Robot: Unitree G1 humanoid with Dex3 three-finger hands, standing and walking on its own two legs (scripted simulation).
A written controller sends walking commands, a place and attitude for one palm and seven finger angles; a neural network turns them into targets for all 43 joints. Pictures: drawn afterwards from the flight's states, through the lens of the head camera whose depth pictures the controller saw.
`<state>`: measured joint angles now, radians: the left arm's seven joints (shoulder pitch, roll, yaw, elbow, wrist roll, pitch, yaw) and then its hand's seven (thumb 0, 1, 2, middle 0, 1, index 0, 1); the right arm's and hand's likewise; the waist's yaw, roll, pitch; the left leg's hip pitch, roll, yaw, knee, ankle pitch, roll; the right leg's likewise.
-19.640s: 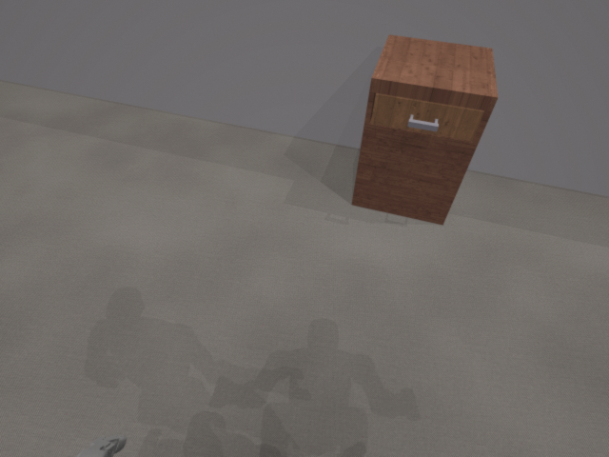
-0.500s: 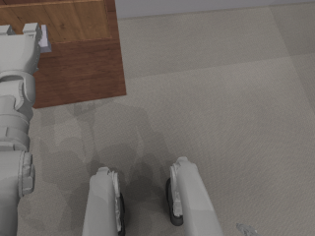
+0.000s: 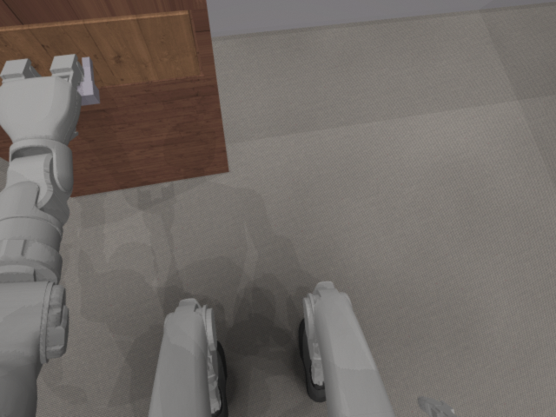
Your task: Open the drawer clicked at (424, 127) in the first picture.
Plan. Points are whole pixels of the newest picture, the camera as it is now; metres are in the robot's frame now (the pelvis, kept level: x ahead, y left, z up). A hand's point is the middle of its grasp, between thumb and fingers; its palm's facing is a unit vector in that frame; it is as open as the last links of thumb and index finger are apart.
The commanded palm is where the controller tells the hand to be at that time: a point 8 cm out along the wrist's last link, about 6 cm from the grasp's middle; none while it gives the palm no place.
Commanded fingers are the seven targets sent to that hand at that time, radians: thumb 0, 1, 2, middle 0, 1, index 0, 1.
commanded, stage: pull the drawer open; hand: left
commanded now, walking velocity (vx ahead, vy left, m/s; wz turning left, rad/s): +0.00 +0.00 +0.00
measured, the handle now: (53, 83) +0.57 +0.28 -0.03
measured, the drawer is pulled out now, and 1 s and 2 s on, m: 0.00 0.04 0.07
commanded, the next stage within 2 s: none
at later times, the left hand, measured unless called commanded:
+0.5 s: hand (65, 134) +0.50 +0.27 -0.05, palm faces -0.03 -0.04 -1.00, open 5.6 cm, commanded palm +0.47 +0.25 -0.01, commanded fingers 0.00 0.90 0.90 -0.40 -1.35 -0.40 -1.35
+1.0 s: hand (66, 150) +0.48 +0.27 -0.05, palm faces -0.02 -0.03 -1.00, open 5.6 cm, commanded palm +0.45 +0.25 -0.01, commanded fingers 0.00 0.90 0.90 -0.40 -1.35 -0.40 -1.35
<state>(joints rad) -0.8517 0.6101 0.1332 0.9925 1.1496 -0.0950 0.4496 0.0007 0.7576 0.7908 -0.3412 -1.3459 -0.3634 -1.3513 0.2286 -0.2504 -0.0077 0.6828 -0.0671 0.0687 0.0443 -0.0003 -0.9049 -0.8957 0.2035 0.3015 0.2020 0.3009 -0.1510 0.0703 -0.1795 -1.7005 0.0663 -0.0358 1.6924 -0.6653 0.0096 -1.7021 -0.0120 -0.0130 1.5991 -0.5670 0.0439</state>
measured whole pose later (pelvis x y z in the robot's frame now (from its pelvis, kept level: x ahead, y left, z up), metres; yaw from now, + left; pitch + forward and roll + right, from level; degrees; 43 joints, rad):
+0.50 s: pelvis +0.02 +0.00 +0.01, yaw +1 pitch +38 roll -4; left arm -0.75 0.55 0.13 0.91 1.15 -0.11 0.48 0.00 0.76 0.79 -0.31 -1.35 -0.36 -1.34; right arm 0.18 -0.25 -0.03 0.66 -0.08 0.09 0.05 0.00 -0.91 -0.90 0.20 0.30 0.20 0.30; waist -0.11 0.06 -0.18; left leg -1.63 0.06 -0.03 1.65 -0.69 0.00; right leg -1.64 -0.02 -0.01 1.57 -0.59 0.04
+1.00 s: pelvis +0.01 +0.00 +0.01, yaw +1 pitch +37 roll -3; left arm -0.71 0.53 0.14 0.93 1.15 -0.13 0.52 0.00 0.76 0.81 -0.32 -1.35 -0.36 -1.35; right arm 0.19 -0.25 -0.04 0.69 -0.08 0.08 0.05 0.00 -0.91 -0.90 0.20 0.30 0.20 0.30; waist -0.11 0.06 -0.19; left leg -1.63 0.06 -0.02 1.66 -0.67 0.00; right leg -1.64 -0.01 0.00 1.58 -0.58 0.04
